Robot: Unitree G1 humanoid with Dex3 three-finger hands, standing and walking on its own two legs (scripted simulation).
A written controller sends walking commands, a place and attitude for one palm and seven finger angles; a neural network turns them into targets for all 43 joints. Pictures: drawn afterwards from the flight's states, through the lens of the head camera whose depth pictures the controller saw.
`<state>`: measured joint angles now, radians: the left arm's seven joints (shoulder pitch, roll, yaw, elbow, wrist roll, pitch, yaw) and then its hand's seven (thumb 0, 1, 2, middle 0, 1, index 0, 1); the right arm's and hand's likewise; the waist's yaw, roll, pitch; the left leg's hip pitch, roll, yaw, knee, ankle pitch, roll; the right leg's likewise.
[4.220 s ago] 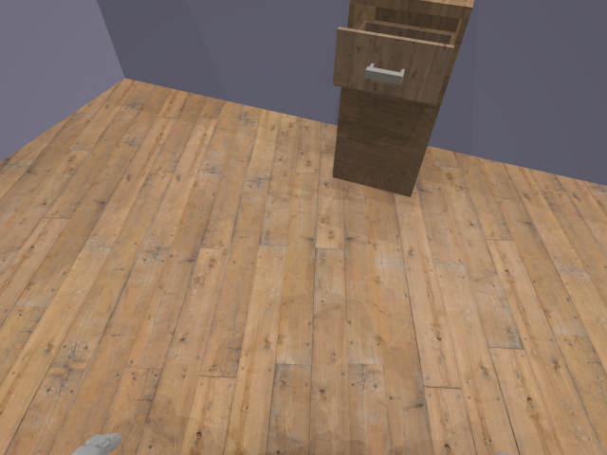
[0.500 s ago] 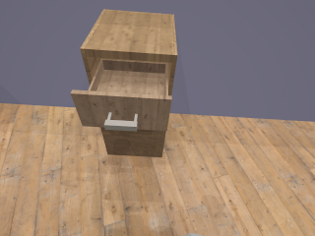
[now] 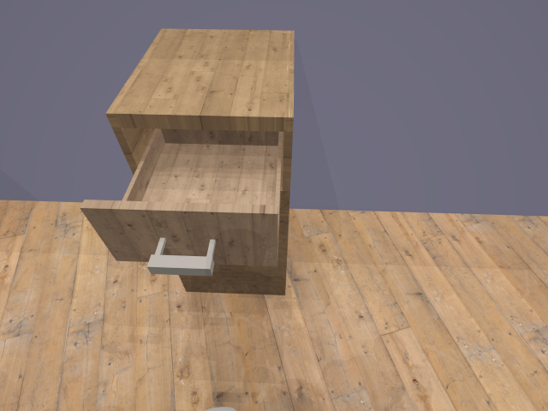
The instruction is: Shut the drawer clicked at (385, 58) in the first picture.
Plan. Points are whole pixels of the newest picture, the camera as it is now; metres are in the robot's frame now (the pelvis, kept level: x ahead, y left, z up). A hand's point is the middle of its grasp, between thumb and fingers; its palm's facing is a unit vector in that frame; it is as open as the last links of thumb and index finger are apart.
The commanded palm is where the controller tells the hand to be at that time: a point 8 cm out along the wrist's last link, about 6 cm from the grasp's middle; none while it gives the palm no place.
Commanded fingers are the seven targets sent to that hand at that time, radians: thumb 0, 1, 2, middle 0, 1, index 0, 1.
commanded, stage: come to a stop and stand still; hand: left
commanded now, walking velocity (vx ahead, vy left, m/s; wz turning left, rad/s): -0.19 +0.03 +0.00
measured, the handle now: (184, 254) +0.39 +0.21 -0.06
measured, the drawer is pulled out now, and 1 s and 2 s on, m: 0.23 0.23 0.23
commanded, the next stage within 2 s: look again from close up in 0.72 s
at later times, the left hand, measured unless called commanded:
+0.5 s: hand out of the picture -0.02 +0.20 -0.18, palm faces +0.02 -0.97 -0.24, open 7.4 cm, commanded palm none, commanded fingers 0.00 0.90 0.90 -0.20 -0.30 -0.20 -0.30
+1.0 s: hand out of the picture -0.03 +0.18 -0.19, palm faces -0.02 -0.99 -0.15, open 7.4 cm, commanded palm none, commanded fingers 0.00 0.90 0.90 -0.20 -0.30 -0.20 -0.30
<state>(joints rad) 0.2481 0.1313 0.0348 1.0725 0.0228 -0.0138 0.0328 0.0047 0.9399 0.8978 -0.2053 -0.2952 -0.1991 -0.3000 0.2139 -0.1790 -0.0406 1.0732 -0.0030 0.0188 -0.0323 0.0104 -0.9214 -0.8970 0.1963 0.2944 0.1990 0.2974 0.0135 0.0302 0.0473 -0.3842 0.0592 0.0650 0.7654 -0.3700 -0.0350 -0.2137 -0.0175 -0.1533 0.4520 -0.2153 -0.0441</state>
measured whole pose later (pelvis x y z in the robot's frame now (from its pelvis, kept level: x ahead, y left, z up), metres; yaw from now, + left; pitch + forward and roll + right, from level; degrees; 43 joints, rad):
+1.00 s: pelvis -0.03 +0.02 -0.01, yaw -1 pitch -1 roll -2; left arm 0.30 0.13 -0.01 1.10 0.02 -0.02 0.04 0.00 0.90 0.90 -0.21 -0.30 -0.20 -0.30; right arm 0.35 -0.13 0.02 1.08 -0.01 -0.02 -0.02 0.01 -0.91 -0.90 0.20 0.29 0.20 0.30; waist -0.03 0.01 0.06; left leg -0.31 0.02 0.04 0.63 -0.29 0.03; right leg -0.14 -0.02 -0.04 0.54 -0.37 0.01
